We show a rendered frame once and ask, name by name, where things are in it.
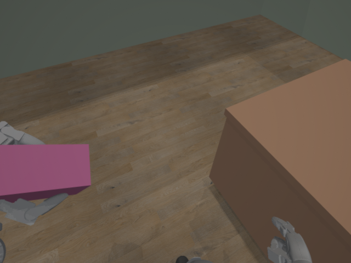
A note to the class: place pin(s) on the table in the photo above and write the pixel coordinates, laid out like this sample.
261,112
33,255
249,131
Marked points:
286,153

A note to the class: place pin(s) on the robot right hand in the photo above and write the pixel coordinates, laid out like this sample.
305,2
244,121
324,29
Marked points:
294,248

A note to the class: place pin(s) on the robot left hand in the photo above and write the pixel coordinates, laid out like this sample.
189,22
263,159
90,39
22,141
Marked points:
22,210

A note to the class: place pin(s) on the sponge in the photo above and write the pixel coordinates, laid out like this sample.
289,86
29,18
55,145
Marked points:
34,172

